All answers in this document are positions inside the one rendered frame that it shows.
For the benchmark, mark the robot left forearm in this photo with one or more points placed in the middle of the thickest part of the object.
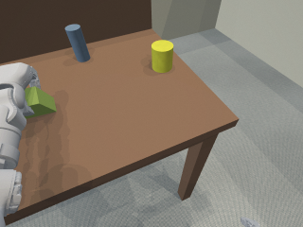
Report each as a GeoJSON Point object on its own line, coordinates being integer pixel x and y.
{"type": "Point", "coordinates": [12, 122]}

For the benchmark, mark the sponge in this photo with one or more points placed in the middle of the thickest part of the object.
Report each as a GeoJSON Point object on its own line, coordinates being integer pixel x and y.
{"type": "Point", "coordinates": [39, 101]}

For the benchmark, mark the left robot upper arm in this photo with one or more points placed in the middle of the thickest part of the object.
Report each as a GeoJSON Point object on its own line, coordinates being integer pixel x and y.
{"type": "Point", "coordinates": [10, 193]}

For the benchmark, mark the left robot hand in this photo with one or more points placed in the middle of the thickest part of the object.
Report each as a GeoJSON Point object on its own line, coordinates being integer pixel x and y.
{"type": "Point", "coordinates": [23, 75]}

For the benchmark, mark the right robot hand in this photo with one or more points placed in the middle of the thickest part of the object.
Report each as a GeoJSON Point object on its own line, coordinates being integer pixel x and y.
{"type": "Point", "coordinates": [249, 223]}

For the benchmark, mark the table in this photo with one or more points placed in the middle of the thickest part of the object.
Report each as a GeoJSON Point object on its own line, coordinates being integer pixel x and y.
{"type": "Point", "coordinates": [115, 114]}

